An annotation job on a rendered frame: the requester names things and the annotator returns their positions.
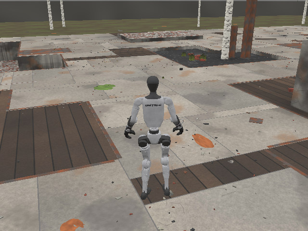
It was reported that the robot right forearm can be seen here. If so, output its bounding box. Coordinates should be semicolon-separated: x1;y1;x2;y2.
174;115;182;129

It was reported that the right robot thigh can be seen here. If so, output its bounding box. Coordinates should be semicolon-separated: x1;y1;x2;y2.
161;134;171;166

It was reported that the right robot hand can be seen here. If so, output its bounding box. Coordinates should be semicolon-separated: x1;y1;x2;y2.
173;127;183;135

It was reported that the robot thigh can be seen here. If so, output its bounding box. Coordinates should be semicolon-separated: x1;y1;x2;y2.
161;134;171;166
138;135;151;169

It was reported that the left robot hand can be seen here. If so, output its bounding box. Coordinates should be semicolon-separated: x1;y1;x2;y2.
124;130;135;139

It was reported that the right robot upper arm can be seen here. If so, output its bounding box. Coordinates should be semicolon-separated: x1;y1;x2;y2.
163;97;178;123

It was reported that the left robot thigh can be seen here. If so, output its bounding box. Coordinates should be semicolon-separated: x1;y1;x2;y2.
138;135;151;169

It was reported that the robot left forearm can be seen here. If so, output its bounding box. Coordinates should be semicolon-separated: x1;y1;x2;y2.
125;116;134;132

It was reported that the left robot upper arm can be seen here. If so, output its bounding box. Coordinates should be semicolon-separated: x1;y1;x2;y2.
130;97;143;123

